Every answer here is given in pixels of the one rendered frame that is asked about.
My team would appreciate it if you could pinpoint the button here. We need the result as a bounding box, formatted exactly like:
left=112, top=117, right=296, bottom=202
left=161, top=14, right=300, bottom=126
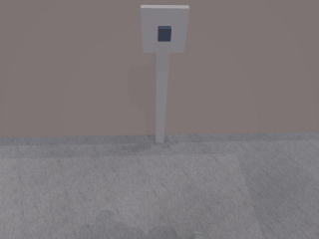
left=158, top=26, right=171, bottom=42

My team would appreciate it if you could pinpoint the panel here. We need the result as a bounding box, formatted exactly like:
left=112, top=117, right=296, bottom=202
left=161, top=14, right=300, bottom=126
left=141, top=5, right=189, bottom=143

